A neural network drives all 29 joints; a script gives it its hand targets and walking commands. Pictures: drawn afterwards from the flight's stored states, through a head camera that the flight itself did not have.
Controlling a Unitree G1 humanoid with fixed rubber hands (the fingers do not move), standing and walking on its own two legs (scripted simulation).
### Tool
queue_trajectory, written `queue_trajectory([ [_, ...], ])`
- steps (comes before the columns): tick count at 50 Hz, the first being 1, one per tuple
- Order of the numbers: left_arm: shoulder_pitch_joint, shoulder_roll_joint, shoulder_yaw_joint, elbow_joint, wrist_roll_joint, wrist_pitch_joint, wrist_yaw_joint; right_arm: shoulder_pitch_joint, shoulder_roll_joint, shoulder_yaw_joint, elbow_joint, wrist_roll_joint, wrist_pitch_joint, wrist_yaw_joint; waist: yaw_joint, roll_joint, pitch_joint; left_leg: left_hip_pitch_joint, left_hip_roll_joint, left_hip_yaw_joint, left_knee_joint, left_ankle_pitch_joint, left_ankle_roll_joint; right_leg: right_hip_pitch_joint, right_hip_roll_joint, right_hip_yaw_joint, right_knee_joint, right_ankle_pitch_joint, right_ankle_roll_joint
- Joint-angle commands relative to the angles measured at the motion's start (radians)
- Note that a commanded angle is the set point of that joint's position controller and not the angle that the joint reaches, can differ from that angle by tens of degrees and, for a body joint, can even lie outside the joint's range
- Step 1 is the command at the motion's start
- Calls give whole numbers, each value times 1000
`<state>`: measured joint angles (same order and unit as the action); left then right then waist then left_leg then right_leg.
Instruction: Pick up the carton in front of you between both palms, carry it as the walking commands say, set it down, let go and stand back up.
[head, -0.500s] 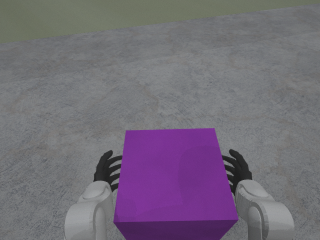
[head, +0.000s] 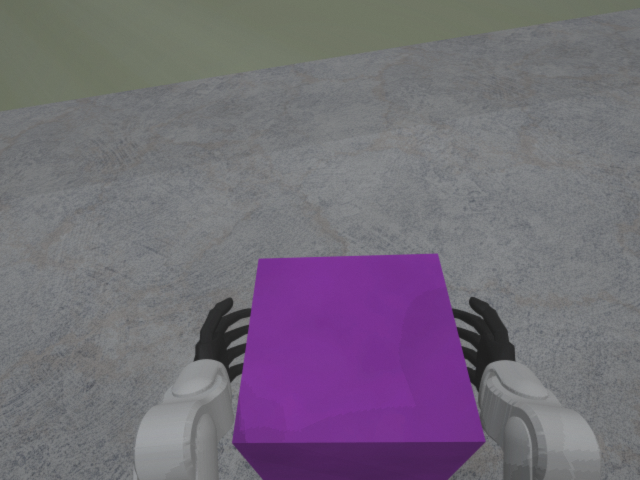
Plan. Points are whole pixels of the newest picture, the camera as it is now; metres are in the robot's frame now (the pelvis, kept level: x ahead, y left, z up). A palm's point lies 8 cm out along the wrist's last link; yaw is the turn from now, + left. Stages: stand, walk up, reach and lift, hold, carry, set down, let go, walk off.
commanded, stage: carry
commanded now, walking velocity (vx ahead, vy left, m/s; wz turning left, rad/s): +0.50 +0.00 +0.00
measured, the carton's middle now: (350, 381) +0.24 +0.00 +0.00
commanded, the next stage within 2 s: none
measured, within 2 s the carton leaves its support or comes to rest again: neither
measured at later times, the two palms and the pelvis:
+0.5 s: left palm (243, 175) +0.58 +0.18 +0.07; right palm (421, 175) +0.55 -0.12 +0.07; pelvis +0.34 +0.04 +0.00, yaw -4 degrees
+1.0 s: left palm (286, 78) +0.90 +0.12 +0.08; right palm (421, 73) +0.90 -0.18 +0.07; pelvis +0.68 -0.03 +0.01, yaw +0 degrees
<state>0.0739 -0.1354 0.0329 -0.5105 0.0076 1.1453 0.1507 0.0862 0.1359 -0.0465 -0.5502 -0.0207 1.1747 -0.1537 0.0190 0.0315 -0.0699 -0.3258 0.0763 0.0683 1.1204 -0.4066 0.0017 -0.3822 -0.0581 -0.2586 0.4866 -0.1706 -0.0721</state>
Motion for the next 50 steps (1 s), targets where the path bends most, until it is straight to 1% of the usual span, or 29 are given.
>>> queue_trajectory([
  [1, -367, -778, -585, -185, -219, -42, -76, -390, 782, 615, -156, 209, -62, 60, -5, -100, -264, -259, 70, -63, -1, 121, 23, 422, -287, 373, -281, 147, -50],
  [4, -356, -787, -606, -197, -230, -60, -96, -359, 808, 619, -143, 188, -89, 64, -7, -140, -236, -261, 57, -9, -162, 182, 3, 393, -259, 278, -343, 47, -60],
  [6, -339, -763, -607, -199, -231, -63, -97, -341, 792, 615, -142, 178, -94, 58, -8, -147, -199, -291, 57, 21, -288, 234, -13, 407, -244, 234, -365, 60, -71],
  [11, -277, -661, -569, -187, -204, -40, -69, -308, 695, 595, -152, 177, -67, 35, -1, -155, -115, -290, 23, 95, -527, 353, -14, 455, -202, 139, -343, 233, -49],
  [15, -261, -598, -532, -163, -171, -12, -39, -311, 620, 576, -147, 183, -35, 26, 1, -187, -42, -247, 0, 137, -621, 373, 12, 492, -198, 97, -302, 349, -22],
  [17, -269, -586, -530, -163, -165, -2, -31, -308, 605, 563, -139, 186, -27, 25, -11, -191, -84, -75, -43, 191, -647, 325, 31, 470, -184, 47, -160, 523, 4],
  [18, -278, -585, -535, -171, -166, 1, -29, -296, 602, 553, -125, 185, -27, 24, -29, -154, -139, 104, -91, 234, -681, 288, 33, 414, -142, -4, 11, 573, 28],
  [19, -289, -580, -539, -176, -166, 4, -26, -279, 601, 543, -117, 182, -26, 25, -53, -81, -210, 334, -18, 123, -689, 226, 44, 256, -114, 2, 221, 428, 55],
  [20, -286, -584, -551, -207, -175, 7, -27, -292, 593, 538, -110, 183, -32, 27, -56, 192, -306, 565, 274, -364, -801, 41, 181, -53, -5, 32, 554, 165, 112],
  [21, -310, -601, -570, -216, -190, 6, -33, -283, 636, 546, -101, 195, -37, 31, -45, 306, -303, 610, 370, -602, -925, 246, 239, -234, 74, 145, 749, -288, 108],
  [22, -324, -659, -590, -198, -197, -3, -41, -305, 677, 556, -128, 210, -43, 42, -42, 204, -292, 582, 354, -471, -888, 416, 230, -266, 5, 245, 844, -294, 78],
  [23, -335, -717, -600, -195, -203, -14, -54, -321, 730, 575, -141, 218, -55, 54, -42, 111, -301, 541, 327, -365, -848, 525, 206, -270, -34, 261, 842, -261, 61],
  [24, -353, -768, -606, -186, -203, -27, -66, -352, 774, 589, -150, 221, -69, 66, -37, 28, -280, 469, 301, -268, -852, 548, 167, -254, -72, 270, 765, -195, 52],
  [25, -363, -805, -615, -179, -201, -41, -76, -373, 806, 603, -153, 223, -83, 78, -31, 24, -270, 405, 273, -197, -884, 483, 130, -216, -89, 265, 675, -141, 52],
  [26, -362, -825, -620, -176, -195, -54, -81, -380, 823, 613, -152, 226, -94, 87, -29, 53, -271, 375, 253, -146, -909, 439, 112, -186, -81, 238, 624, -106, 54],
  [28, -320, -839, -627, -167, -179, -73, -81, -342, 814, 618, -146, 227, -107, 100, -28, 88, -251, 359, 234, -85, -948, 389, 113, -183, -68, 199, 523, -73, 67],
  [32, -280, -798, -616, -168, -156, -80, -66, -306, 753, 616, -152, 223, -113, 101, -30, 110, -182, 389, 198, 0, -983, 415, 124, -239, -63, 136, 283, 27, 92],
  [35, -278, -736, -608, -196, -165, -62, -51, -284, 689, 594, -165, 215, -99, 82, -36, 108, -119, 396, 179, 47, -981, 468, 120, -230, -43, 90, 129, 98, 90],
  [39, -279, -638, -583, -206, -175, -26, -35, -269, 608, 557, -163, 192, -64, 47, -37, 127, -51, 418, 181, 82, -958, 554, 99, -172, -25, 51, 9, 143, 61],
  [41, -271, -603, -562, -199, -178, -12, -28, -282, 584, 549, -169, 185, -48, 33, -24, 128, -85, 417, 170, 129, -832, 716, 73, -25, 11, 9, -17, 109, 44],
  [42, -261, -593, -550, -190, -177, -7, -25, -288, 575, 549, -173, 186, -40, 27, -7, 101, -130, 370, 134, 181, -682, 777, 48, 130, 57, -35, -49, 67, 41],
  [43, -250, -585, -537, -180, -175, -3, -23, -290, 564, 550, -174, 188, -33, 22, 6, 42, -198, 238, 95, 189, -480, 699, 25, 344, 29, 17, -43, 3, 36],
  [44, -254, -569, -526, -178, -174, -1, -22, -292, 551, 564, -196, 194, -26, 19, 15, -191, -275, -30, 4, 165, -177, 445, -27, 550, -241, 439, -143, -158, -61],
  [45, -243, -585, -530, -162, -186, -1, -24, -297, 558, 576, -212, 199, -21, 21, 11, -391, -304, -256, -100, 78, 55, -29, -38, 661, -383, 767, -286, -61, -158],
  [46, -265, -620, -535, -178, -198, -2, -33, -317, 606, 594, -192, 209, -23, 25, 6, -296, -287, -318, -42, -33, 186, -70, -4, 642, -382, 679, -257, 131, -159],
  [47, -281, -670, -548, -181, -206, -9, -44, -333, 658, 600, -185, 210, -30, 35, 7, -211, -290, -332, -2, -59, 207, -37, 20, 598, -348, 573, -220, 256, -139],
  [48, -313, -715, -561, -192, -211, -20, -55, -353, 712, 609, -180, 214, -40, 45, 3, -121, -270, -320, 40, -72, 145, 25, 28, 532, -324, 478, -216, 311, -100],
  [49, -341, -750, -575, -199, -215, -31, -67, -369, 754, 615, -172, 215, -51, 54, -2, -85, -261, -284, 67, -81, 56, 86, 27, 472, -296, 407, -244, 267, -62],
  [50, -355, -774, -589, -202, -222, -41, -77, -379, 782, 621, -171, 210, -63, 60, -5, -105, -264, -248, 63, -59, -1, 126, 22, 438, -276, 351, -267, 222, -38],
])
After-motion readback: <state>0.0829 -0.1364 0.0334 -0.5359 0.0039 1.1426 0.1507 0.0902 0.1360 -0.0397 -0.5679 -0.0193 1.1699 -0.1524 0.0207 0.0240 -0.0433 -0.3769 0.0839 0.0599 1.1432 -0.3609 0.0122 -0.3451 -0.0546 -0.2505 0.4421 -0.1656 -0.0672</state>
